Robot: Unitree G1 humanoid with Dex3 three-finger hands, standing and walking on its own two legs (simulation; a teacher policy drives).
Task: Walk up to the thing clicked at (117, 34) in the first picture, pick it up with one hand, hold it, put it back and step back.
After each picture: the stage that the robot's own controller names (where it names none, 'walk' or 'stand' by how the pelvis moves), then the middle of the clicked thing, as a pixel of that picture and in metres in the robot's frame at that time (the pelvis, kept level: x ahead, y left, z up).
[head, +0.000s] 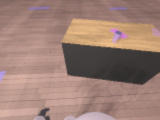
stand; (116, 37) +0.93 -0.26 +0.00
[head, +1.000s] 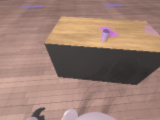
walk; (104, 35) +0.84 -0.08 +0.04
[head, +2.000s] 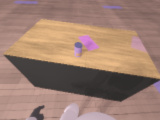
walk; (78, 49) +0.56 +0.18 +0.03
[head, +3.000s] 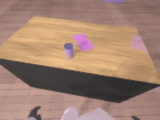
stand; (69, 51) +0.51 +0.20 +0.04
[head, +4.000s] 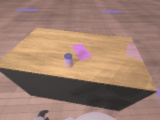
stand; (68, 60) +0.48 +0.20 +0.00
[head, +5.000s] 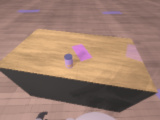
stand; (68, 61) +0.48 +0.20 +0.00
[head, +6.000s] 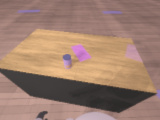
stand; (67, 61) +0.48 +0.21 +0.00
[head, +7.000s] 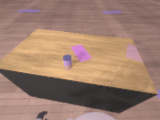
stand; (67, 62) +0.47 +0.21 +0.00
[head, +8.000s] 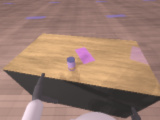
rise first; (71, 64) +0.47 +0.20 +0.00
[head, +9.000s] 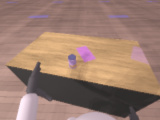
go down; (72, 61) +0.49 +0.20 +0.01
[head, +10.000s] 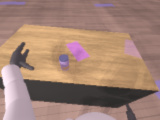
go down; (64, 62) +0.44 +0.19 +0.02
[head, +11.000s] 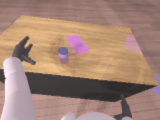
close in; (63, 55) +0.48 +0.19 +0.03
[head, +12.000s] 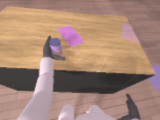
close; (56, 47) +0.50 +0.21 +0.07
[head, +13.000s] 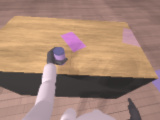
lift; (60, 56) +0.44 +0.19 +0.08
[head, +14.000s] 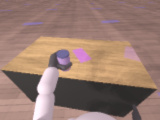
lift; (64, 60) +0.32 +0.17 +0.21
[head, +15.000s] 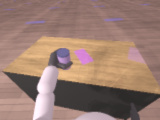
hold; (64, 59) +0.33 +0.17 +0.21
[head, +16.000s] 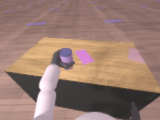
hold; (67, 59) +0.33 +0.16 +0.21
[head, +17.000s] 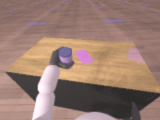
crouch; (66, 58) +0.32 +0.16 +0.23
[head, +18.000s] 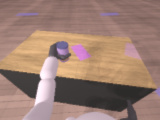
crouch; (63, 52) +0.40 +0.19 +0.19
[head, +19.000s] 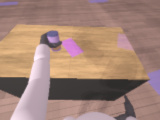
lower; (54, 41) +0.50 +0.21 +0.17
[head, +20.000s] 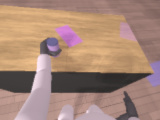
lower; (54, 48) +0.49 +0.21 +0.07
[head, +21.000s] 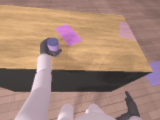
lower; (54, 47) +0.49 +0.21 +0.07
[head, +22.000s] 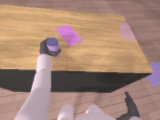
lower; (53, 48) +0.49 +0.21 +0.07
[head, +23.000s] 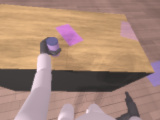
rest; (53, 47) +0.50 +0.21 +0.07
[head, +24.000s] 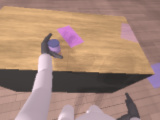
withdraw; (55, 49) +0.49 +0.21 +0.07
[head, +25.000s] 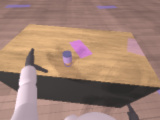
sink last; (67, 58) +0.47 +0.19 +0.04
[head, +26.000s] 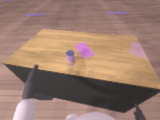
stand; (70, 57) +0.51 +0.21 +0.03
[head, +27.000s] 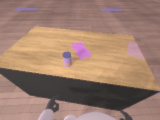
stand; (67, 59) +0.47 +0.20 +0.02
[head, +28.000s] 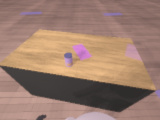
stand; (68, 59) +0.51 +0.21 +0.00
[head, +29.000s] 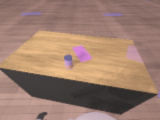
stand; (68, 62) +0.48 +0.21 +0.00
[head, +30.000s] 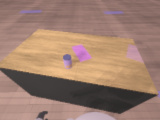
stand; (67, 61) +0.48 +0.21 +0.00
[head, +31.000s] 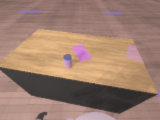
stand; (68, 61) +0.48 +0.21 +0.00
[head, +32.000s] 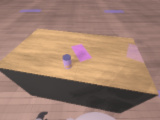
stand; (67, 61) +0.47 +0.21 +0.00
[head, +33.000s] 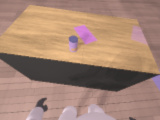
walk; (73, 44) +0.56 +0.17 +0.01
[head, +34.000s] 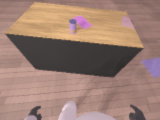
walk; (72, 26) +0.79 +0.25 +0.03
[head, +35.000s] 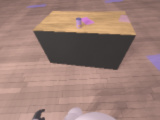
stand; (78, 23) +1.10 +0.25 +0.02
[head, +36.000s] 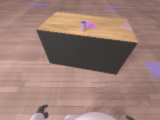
stand; (83, 26) +1.09 +0.17 +0.01
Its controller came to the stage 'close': yes
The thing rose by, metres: 0.22
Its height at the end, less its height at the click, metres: +0.00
